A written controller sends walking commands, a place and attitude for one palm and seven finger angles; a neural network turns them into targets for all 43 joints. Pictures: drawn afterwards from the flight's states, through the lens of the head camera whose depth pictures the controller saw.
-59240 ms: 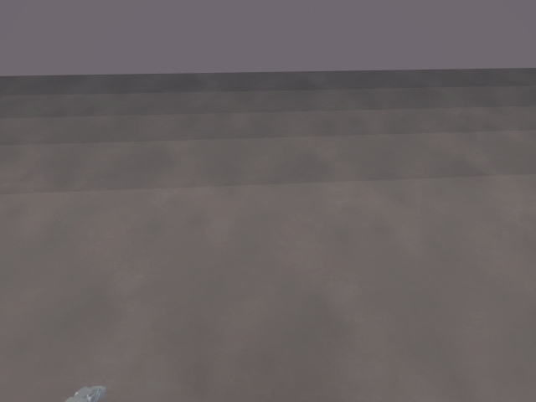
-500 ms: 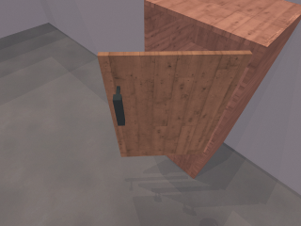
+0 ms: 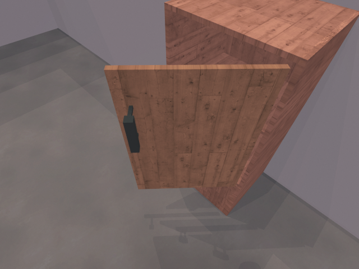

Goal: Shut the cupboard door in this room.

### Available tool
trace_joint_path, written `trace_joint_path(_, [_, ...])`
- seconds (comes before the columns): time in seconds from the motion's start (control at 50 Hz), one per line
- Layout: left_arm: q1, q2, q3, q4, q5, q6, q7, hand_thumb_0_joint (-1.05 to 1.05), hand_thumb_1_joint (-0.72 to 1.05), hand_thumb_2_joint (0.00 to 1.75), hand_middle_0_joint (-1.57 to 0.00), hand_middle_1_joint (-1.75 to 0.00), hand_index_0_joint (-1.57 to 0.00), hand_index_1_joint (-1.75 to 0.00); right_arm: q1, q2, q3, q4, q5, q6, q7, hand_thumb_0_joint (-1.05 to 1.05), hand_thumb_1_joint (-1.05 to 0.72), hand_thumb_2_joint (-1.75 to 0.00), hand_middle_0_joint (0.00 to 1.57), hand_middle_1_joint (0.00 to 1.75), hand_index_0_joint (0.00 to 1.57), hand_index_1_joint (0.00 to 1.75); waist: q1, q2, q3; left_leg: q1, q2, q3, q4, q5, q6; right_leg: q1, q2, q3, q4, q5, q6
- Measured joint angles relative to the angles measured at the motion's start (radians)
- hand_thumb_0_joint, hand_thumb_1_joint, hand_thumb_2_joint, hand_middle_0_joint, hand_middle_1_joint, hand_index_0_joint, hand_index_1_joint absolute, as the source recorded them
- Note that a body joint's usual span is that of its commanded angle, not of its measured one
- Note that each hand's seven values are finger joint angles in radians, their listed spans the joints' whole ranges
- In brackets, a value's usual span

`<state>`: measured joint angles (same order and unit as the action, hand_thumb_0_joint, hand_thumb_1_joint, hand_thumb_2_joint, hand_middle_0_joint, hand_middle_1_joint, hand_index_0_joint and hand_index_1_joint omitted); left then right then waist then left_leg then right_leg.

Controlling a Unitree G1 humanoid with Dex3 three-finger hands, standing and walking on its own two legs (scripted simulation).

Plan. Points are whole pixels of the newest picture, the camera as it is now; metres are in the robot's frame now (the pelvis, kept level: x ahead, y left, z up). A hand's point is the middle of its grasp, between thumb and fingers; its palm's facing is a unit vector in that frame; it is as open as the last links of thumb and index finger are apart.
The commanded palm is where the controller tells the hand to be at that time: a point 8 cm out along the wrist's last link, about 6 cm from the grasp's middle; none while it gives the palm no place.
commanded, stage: come to a stop and stand still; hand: left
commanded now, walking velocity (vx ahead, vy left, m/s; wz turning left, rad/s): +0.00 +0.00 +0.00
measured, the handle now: (133, 129) +0.45 +0.16 +0.03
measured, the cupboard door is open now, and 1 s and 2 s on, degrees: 47 47 47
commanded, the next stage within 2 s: look again from close up in 0.12 s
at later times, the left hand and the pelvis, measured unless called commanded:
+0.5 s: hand out of the picture +0.00 +0.16 -0.18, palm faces +0.02 -0.98 -0.19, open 7.3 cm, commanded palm none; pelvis -0.01 -0.01 +0.00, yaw +0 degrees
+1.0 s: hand (101, 246) +0.17 +0.18 -0.03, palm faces +0.25 -0.96 -0.10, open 7.1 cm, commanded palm +0.09 +0.22 -0.06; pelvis -0.03 -0.01 -0.02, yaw +3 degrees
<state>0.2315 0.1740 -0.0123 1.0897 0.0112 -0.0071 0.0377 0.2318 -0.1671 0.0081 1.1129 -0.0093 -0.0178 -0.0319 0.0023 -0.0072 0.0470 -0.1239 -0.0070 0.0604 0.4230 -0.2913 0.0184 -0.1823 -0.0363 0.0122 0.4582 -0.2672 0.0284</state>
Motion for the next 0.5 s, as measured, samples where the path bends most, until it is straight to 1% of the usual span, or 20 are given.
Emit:
trace_joint_path(0.24, [0.010, -0.001, 0.002, 0.006, 0.000, -0.002, -0.001, 0.00, 0.92, 0.90, -0.20, -0.30, -0.20, -0.30, 0.011, 0.010, 0.001, 0.013, 0.000, 0.001, 0.000, 0.00, -0.91, -0.90, 0.20, 0.30, 0.20, 0.30, 0.001, -0.004, 0.000, 0.001, 0.012, -0.006, -0.010, 0.010, -0.012, 0.003, 0.012, -0.007, -0.013, 0.010, -0.011])
trace_joint_path(0.5, [0.024, -0.007, 0.003, 0.013, 0.000, -0.002, -0.002, 0.00, 0.92, 0.90, -0.20, -0.30, -0.20, -0.30, 0.023, 0.020, 0.001, 0.020, 0.001, 0.000, -0.002, 0.00, -0.91, -0.90, 0.20, 0.30, 0.20, 0.30, 0.004, -0.008, 0.001, -0.001, 0.014, -0.013, -0.016, 0.021, -0.015, 0.005, 0.014, -0.014, -0.023, 0.020, -0.015])
